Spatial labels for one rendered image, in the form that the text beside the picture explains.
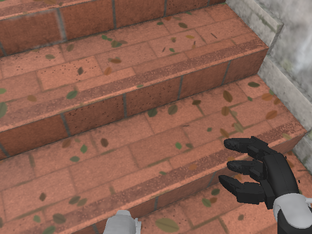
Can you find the robot left shin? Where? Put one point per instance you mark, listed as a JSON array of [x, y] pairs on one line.
[[121, 212]]

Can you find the robot right hand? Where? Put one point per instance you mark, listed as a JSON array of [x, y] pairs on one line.
[[274, 174]]

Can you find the right robot forearm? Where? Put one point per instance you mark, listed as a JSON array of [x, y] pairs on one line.
[[292, 214]]

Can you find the left robot thigh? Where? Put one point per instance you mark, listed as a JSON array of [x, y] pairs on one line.
[[122, 224]]

